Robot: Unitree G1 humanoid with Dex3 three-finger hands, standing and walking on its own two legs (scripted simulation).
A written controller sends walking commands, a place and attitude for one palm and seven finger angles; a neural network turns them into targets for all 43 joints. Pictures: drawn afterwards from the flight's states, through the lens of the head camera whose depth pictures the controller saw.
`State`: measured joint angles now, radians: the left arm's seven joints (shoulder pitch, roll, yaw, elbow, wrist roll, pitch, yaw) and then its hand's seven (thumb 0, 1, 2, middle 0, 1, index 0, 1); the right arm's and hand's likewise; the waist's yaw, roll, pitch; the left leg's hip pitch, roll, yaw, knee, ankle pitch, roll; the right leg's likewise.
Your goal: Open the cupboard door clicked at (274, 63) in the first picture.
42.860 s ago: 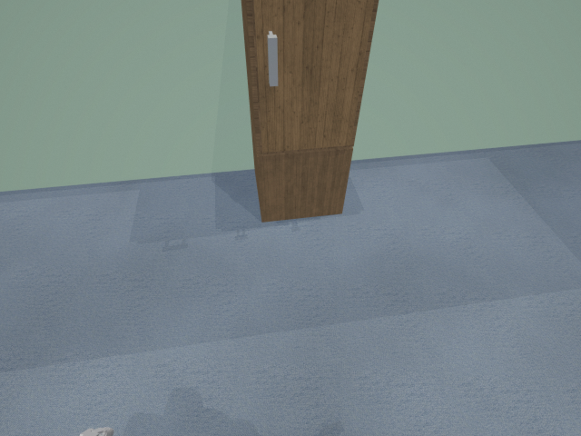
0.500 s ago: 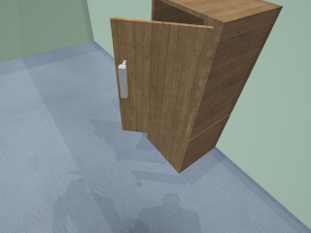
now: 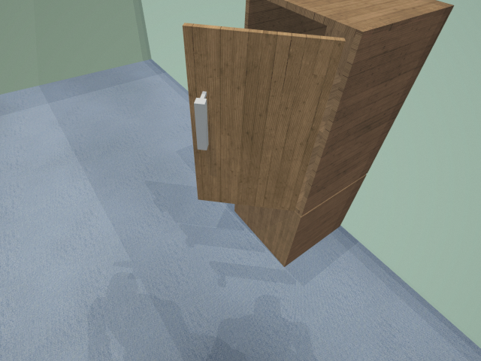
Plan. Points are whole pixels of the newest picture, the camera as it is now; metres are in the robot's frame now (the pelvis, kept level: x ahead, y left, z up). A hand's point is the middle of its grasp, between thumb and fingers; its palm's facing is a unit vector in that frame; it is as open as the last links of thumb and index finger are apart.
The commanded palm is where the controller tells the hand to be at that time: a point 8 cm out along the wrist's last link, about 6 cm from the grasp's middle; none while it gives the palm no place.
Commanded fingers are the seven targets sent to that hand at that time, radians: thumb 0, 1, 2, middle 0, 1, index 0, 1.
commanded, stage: look again from close up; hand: left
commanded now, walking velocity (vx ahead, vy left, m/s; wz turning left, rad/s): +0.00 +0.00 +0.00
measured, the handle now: (203, 120) +0.68 +0.15 +0.02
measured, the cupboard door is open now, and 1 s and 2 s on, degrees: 47 47 47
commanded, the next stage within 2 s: shuffle to correct the standing spot in 0.48 s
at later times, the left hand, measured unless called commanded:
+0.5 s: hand out of the picture +0.01 +0.18 -0.17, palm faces +0.01 -0.98 -0.21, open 7.4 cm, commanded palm none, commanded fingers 0.00 0.90 0.90 -0.20 -0.30 -0.20 -0.30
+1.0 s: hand out of the picture +0.00 +0.13 -0.18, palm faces +0.04 -0.99 -0.12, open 7.4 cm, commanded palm none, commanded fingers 0.00 0.90 0.90 -0.20 -0.30 -0.20 -0.30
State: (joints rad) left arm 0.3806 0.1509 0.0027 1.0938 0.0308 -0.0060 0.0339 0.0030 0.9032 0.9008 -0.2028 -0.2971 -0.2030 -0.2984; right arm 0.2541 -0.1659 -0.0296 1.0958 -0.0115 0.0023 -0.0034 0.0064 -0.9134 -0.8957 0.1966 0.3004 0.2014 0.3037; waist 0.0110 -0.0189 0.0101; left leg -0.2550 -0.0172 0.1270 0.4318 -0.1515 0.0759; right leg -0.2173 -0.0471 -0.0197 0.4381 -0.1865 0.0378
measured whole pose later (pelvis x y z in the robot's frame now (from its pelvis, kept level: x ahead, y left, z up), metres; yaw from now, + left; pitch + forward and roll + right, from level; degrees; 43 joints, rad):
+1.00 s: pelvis +0.07 -0.01 -0.01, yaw -2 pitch +0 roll +0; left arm 0.46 0.10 0.02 1.10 0.03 -0.01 0.01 0.00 0.90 0.90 -0.20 -0.30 -0.20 -0.30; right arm 0.36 -0.12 -0.03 1.12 -0.02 -0.02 -0.01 0.00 -0.91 -0.90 0.20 0.30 0.20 0.30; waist 0.01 -0.02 -0.01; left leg -0.23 0.01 0.15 0.56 -0.33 0.05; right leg -0.21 -0.02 0.02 0.57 -0.36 0.00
